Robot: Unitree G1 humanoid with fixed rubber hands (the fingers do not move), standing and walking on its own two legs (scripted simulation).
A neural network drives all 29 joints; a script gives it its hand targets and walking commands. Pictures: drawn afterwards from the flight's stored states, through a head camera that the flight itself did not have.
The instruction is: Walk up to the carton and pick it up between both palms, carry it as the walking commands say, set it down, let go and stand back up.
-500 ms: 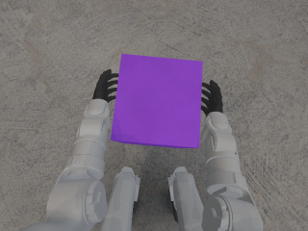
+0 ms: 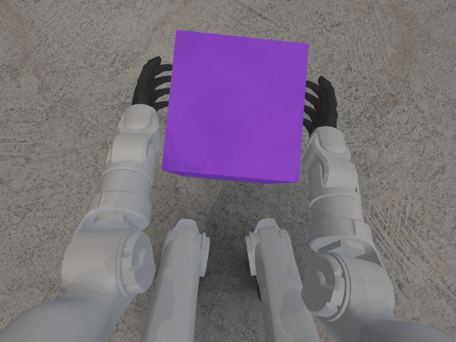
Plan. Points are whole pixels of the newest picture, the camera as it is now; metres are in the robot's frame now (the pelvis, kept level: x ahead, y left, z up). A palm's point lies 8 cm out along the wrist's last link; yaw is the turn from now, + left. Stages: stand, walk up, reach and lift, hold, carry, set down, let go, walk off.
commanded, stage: set down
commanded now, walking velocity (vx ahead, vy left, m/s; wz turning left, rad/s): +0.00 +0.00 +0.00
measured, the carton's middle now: (232, 124) +0.48 +0.00 -0.17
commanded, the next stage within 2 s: none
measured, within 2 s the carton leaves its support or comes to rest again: neither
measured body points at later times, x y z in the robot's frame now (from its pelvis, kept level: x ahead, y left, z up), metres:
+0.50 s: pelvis -0.01 +0.00 -0.06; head +0.31 +0.02 +0.25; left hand +0.52 +0.14 -0.19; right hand +0.49 -0.15 -0.19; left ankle +0.09 +0.12 -0.48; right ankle +0.10 -0.14 -0.48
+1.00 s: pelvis -0.01 +0.00 -0.11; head +0.34 +0.01 +0.16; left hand +0.55 +0.14 -0.27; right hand +0.51 -0.15 -0.27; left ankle +0.09 +0.12 -0.48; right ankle +0.10 -0.14 -0.48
